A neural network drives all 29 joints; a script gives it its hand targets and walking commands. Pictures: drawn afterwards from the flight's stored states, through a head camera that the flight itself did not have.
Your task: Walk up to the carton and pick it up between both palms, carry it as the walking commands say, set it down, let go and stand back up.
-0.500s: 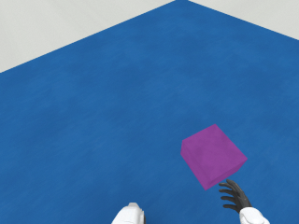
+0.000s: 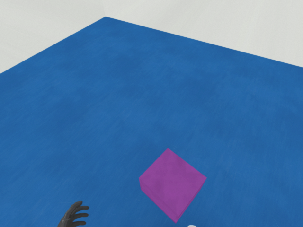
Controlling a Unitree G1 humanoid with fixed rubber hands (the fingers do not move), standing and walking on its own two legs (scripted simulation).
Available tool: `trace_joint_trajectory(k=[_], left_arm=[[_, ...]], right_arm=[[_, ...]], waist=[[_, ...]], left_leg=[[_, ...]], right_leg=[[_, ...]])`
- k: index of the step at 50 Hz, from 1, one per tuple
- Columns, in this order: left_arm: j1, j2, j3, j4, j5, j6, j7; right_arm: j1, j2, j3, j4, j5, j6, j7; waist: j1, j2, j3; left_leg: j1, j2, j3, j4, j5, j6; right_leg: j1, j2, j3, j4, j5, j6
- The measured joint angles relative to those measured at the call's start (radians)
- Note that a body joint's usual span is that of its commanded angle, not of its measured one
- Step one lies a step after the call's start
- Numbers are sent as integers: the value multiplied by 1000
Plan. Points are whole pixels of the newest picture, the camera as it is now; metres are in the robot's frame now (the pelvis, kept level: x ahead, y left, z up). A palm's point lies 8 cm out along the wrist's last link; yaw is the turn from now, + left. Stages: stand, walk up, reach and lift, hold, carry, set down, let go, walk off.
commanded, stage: walk up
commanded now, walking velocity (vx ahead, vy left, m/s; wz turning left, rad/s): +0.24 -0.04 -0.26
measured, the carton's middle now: (171, 184) +0.48 -0.11 -0.67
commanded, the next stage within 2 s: none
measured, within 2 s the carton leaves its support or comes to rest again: neither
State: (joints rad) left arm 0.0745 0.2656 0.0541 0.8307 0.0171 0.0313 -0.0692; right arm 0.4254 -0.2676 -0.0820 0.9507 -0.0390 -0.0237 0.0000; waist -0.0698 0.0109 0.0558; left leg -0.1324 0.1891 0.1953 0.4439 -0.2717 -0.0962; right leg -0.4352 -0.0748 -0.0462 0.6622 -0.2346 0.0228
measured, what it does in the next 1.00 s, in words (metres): steps on the spot: right foot, then left foot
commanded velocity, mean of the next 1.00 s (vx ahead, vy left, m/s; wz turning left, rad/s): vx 0.01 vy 0.00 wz -0.13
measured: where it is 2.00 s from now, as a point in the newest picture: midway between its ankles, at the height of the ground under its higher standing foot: outside the picture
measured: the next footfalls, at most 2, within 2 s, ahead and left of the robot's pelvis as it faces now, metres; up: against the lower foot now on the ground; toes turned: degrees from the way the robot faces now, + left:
right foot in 0.04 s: +0.12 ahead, -0.15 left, +0.00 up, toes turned -6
left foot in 0.42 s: +0.10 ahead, +0.07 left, +0.00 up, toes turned +1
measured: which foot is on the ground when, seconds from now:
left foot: down 0.00-0.04, up 0.06-0.40, down 0.42-0.78, up 0.80-1.00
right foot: up 0.00-0.02, down 0.04-0.42, up 0.44-0.76, down 0.78-1.00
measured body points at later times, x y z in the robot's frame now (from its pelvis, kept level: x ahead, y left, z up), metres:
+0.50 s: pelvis +0.05 -0.03 +0.00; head +0.08 -0.01 +0.44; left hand +0.13 +0.23 -0.16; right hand +0.12 -0.31 -0.12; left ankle +0.06 +0.07 -0.74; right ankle +0.06 -0.15 -0.70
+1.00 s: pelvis +0.03 -0.08 +0.01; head +0.05 -0.11 +0.46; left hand +0.14 +0.17 -0.12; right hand +0.06 -0.35 -0.15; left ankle +0.01 +0.06 -0.67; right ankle +0.02 -0.20 -0.74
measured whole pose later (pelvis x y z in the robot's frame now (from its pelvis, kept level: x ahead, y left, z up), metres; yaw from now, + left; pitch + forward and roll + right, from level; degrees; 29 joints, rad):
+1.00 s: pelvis +0.03 -0.08 +0.01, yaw -7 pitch +0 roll +2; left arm 0.20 0.20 0.04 0.96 0.03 -0.01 0.05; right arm 0.23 -0.26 -0.07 0.93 -0.02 0.08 0.01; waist 0.01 0.03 0.04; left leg -0.38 0.01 0.04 0.94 -0.43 -0.06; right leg -0.21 -0.07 -0.03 0.43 -0.22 0.01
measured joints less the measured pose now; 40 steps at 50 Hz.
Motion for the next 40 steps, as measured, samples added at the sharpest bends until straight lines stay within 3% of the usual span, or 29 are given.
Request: trace_joint_trajectory(k=[2, 5, 7, 10, 15, 18, 21, 23, 25, 28, 30, 36, 39, 40], left_arm=[[12, 6, -8, 8, -6, -20, 8], [32, -27, -19, 25, -4, -49, 40], [58, -45, -30, 38, 2, -57, 58], [96, -50, -28, 58, 7, -56, 73], [138, -40, -17, 90, 15, -43, 84], [152, -35, -13, 100, 18, -28, 86], [163, -28, -4, 103, 13, 1, 77], [158, -18, 0, 101, 9, 19, 75], [149, -14, 9, 99, 5, 38, 72], [143, -3, 18, 103, 5, 47, 59], [141, 4, 18, 108, 4, 50, 53], [101, -3, -12, 96, -5, 39, 63], [82, -6, -22, 97, -8, 3, 76], [74, -24, -22, 111, -8, -9, 79]], right_arm=[[-1, 9, 1, -21, 5, 9, 3], [-77, -1, 10, -49, 15, 36, -13], [-125, -3, 13, -64, 19, 49, -21], [-182, 1, 13, -82, 17, 69, -15], [-253, 12, 15, -112, 14, 86, -22], [-279, 17, 23, -124, 20, 90, -27], [-277, 20, 36, -124, 23, 73, -36], [-258, 28, 39, -110, 19, 60, -42], [-223, 30, 42, -101, 16, 61, -44], [-184, 25, 41, -83, 17, 55, -46], [-168, 21, 38, -73, 15, 43, -45], [-157, 19, 26, -32, 5, 36, -26], [-152, 32, 26, -12, 19, 44, -14], [-155, 28, 27, -5, 26, 47, -12]], waist=[[0, -10, -24], [16, 28, -4], [37, 45, 9], [74, 48, 18], [102, 31, 19], [109, 15, 16], [103, 3, 8], [97, -20, 10], [98, -31, 8], [84, -39, 7], [75, -39, 6], [52, -22, 13], [53, -36, 9], [54, -14, 15]], left_leg=[[-20, 5, 0, 90, -69, 2], [-160, -41, -122, 427, -263, 23], [-233, -83, -154, 574, -266, 25], [-295, -113, -162, 640, -193, 27], [-294, -132, -151, 521, -168, 19], [-242, -143, -133, 371, -165, 27], [-132, -139, -110, 135, -60, 47], [-131, -133, -108, 138, -39, 89], [-119, -115, -105, 129, -35, 107], [-81, -89, -103, 61, 0, 99], [-64, -73, -102, 25, 21, 91], [-60, -65, -94, -6, 45, 69], [-85, -91, -86, 42, 25, 53], [-92, -87, -98, 66, 2, 54]], right_leg=[[74, -6, -13, -101, 15, -19], [31, 13, -4, -13, -5, -28], [53, 18, 4, -43, -11, -31], [93, 25, 18, -112, 20, -31], [129, 48, 24, -173, 43, -46], [133, 65, 28, -178, 47, -45], [124, 93, 22, -142, 30, -39], [80, 111, 38, -13, -114, -31], [19, 129, 54, 185, -195, -11], [-35, 120, 54, 391, -147, 15], [-34, 102, 53, 422, -118, 28], [128, 48, 30, 39, -130, 22], [245, 29, 10, -216, -19, 2], [248, 37, 5, -215, -21, -4]])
